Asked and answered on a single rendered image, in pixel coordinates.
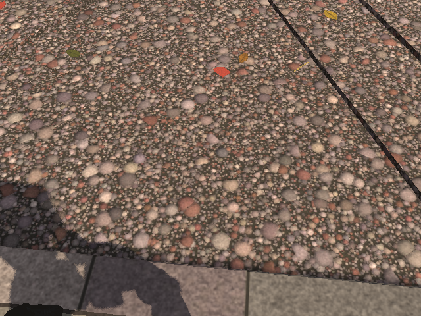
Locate robot left hand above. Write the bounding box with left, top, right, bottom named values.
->
left=4, top=303, right=63, bottom=316

